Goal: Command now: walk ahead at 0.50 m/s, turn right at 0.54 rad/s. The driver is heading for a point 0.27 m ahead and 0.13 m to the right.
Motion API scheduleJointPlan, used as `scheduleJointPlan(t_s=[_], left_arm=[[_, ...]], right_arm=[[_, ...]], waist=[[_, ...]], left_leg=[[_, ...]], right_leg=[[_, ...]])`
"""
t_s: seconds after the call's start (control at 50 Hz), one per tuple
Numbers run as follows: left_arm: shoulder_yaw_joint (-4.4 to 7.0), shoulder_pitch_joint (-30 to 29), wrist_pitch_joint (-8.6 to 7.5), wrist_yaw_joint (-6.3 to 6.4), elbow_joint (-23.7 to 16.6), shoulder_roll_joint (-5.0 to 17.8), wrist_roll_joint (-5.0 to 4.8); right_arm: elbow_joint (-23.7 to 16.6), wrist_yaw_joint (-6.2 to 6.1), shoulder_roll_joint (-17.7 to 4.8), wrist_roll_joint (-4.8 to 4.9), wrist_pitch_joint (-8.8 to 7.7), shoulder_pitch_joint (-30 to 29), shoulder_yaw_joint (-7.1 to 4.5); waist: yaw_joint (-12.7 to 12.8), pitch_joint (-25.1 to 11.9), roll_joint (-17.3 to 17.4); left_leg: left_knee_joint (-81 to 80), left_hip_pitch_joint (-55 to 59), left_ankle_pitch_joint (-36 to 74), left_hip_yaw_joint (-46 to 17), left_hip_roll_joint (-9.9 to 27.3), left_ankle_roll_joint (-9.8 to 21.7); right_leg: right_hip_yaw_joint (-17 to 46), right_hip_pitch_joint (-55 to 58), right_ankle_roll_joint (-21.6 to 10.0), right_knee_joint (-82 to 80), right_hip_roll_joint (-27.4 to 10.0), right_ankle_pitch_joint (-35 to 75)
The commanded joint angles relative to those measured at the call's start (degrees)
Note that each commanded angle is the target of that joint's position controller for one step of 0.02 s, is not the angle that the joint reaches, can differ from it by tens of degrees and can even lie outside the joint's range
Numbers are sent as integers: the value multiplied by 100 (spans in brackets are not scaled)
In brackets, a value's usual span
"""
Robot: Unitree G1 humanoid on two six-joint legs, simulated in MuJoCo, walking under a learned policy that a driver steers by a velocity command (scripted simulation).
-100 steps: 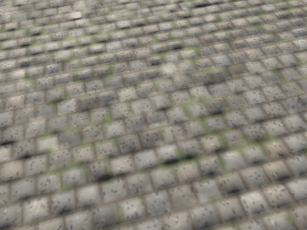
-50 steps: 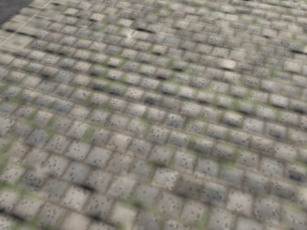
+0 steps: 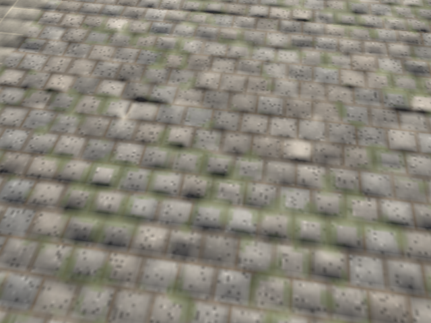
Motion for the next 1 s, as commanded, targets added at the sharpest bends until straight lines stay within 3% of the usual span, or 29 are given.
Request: scheduleJointPlan(t_s=[0.02,0.04,0.06,0.1,0.16,0.2,0.24,0.28,0.32,0.34,0.36,0.38,0.4,0.42,0.44,0.46,0.48,0.52,0.56,0.62,0.64,0.66,0.68,0.7,0.72,0.76,0.82,1.0], left_arm=[[251,966,-99,77,-145,830,-7],[191,676,-103,103,-241,646,33],[166,545,-100,127,-332,597,88],[198,525,-118,180,-353,698,70],[242,602,-88,299,-291,873,73],[241,824,-13,357,-187,856,53],[220,1092,47,383,-59,826,42],[192,1141,78,396,11,757,41],[172,1034,88,409,40,693,78],[150,879,95,414,25,619,80],[110,905,87,409,-8,481,117],[21,1379,47,395,-62,247,209],[-54,2198,50,381,141,127,108],[22,2142,126,364,223,572,72],[83,1651,248,388,178,724,18],[95,1300,375,431,147,716,31],[107,1116,488,461,103,670,68],[47,1135,583,496,162,401,87],[0,1229,540,510,304,229,134],[-1,1326,496,470,500,185,165],[-8,1231,490,457,491,192,230],[-7,1059,478,462,396,313,305],[54,908,472,483,353,622,267],[73,880,436,472,450,595,227],[21,796,372,467,454,399,236],[-14,714,249,462,494,288,239],[-14,864,142,459,610,306,179],[-46,933,176,479,915,269,149]], right_arm=[[-813,46,-734,27,-434,-591,-109],[-768,18,-805,-91,-387,-522,-162],[-757,26,-795,-127,-310,-421,-181],[-766,21,-634,-174,-189,-327,-154],[-898,4,-417,-199,-124,-809,-58],[-939,50,-286,-199,-166,-1176,7],[-977,121,-328,-131,-203,-1388,2],[-1001,172,-463,-138,-219,-1445,-44],[-950,194,-629,-199,-254,-1217,-123],[-848,193,-645,-236,-283,-913,-149],[-788,166,-787,-313,-320,-657,-186],[-860,141,-1096,-441,-340,-431,-211],[-732,150,-842,-410,-237,-184,-157],[-689,202,-530,-204,-152,-121,-66],[-686,215,-470,-131,-78,-382,-36],[-715,217,-406,-155,-9,-691,11],[-746,213,-333,-185,47,-1040,59],[-719,182,-427,-257,150,-1386,30],[-627,130,-445,-254,191,-1316,15],[-513,78,-421,-140,240,-1331,34],[-448,76,-328,-128,247,-1245,73],[-370,87,-229,-157,238,-1137,113],[-363,104,-308,-197,235,-1041,85],[-361,95,-315,-209,239,-1132,73],[-347,79,-297,-201,238,-1192,80],[-234,41,-228,-168,252,-1080,87],[-73,32,-213,-163,257,-977,78],[394,-10,-286,-101,367,-1055,37]], waist=[[425,-938,106],[216,-713,40],[66,-648,-84],[-38,-591,-123],[65,-358,-224],[297,-477,-370],[460,-627,-476],[460,-659,-529],[282,-717,-589],[74,-768,-566],[-22,-965,-344],[122,-1627,512],[196,-2403,1642],[115,-2400,1193],[64,-1850,794],[77,-1434,531],[175,-1067,531],[311,-732,923],[275,-892,995],[364,-1016,793],[352,-929,698],[285,-765,515],[67,-474,123],[66,-296,-211],[78,-245,-271],[26,-292,-372],[53,-479,-230],[106,-531,33]], left_leg=[[702,-3181,510,-738,259,130],[299,-2763,738,-728,403,69],[132,-2426,874,-733,452,0],[-342,-2209,1045,-597,439,-197],[-1638,-2002,1979,-375,257,-399],[-2572,-1542,2961,-237,-8,-394],[-3071,-1295,3595,-273,-170,-337],[-3400,-1297,3516,-429,-182,-186],[-3619,-1151,3271,-531,-148,38],[-3915,-786,3492,-467,-156,166],[-4060,-121,4684,-535,56,300],[-3595,1304,6805,-1410,1030,784],[-3633,2336,7179,-2786,2067,1781],[-3896,2089,5661,-3240,2017,1812],[-4103,1618,4241,-3006,1818,1616],[-4357,1016,3282,-2722,1592,1435],[-4592,391,2524,-2455,1423,1299],[-4924,-515,1952,-1750,912,1054],[-4883,-549,2079,-1430,776,1085],[-4789,-667,1267,-1281,733,1015],[-4813,-844,665,-1229,622,818],[-4763,-1045,115,-1156,495,548],[-4672,-1007,-76,-890,196,332],[-4463,-621,264,-638,13,212],[-4249,-346,610,-621,12,213],[-4037,-164,1211,-576,6,305],[-3832,3,2102,-492,-27,341],[-3680,269,2965,-486,-10,313]], right_leg=[[3014,3236,-1219,-1909,-1690,428],[2591,2566,-1135,-2020,-1500,961],[2427,2129,-1124,-2152,-1375,1229],[2107,1613,-1155,-2280,-1257,1727],[1388,1083,-894,-2182,-925,2667],[1033,1006,-601,-1934,-676,2918],[1183,1225,-475,-1797,-776,2532],[1456,1609,-398,-1499,-971,2306],[1736,1947,-278,-1034,-1140,2320],[1724,1962,-167,-684,-1042,2369],[1597,1836,41,-107,-696,2211],[1412,1066,339,1076,-232,554],[1183,190,718,2508,160,-2657],[1392,-28,839,2917,-41,-3014],[1314,-304,953,3183,-214,-2699],[1140,-334,1021,3079,-347,-2433],[1050,-207,1051,2703,-512,-2224],[716,554,1071,1570,-552,-1915],[554,1085,1037,794,-508,-1544],[368,1840,861,-469,-446,-164],[397,2038,763,-773,-468,86],[717,2082,623,-943,-744,217],[891,1596,451,-979,-892,-419],[849,964,380,-1068,-769,-1257],[841,739,436,-1202,-742,-1321],[821,783,577,-1225,-731,-763],[785,1040,622,-1052,-714,-11],[657,1301,617,-971,-619,680]])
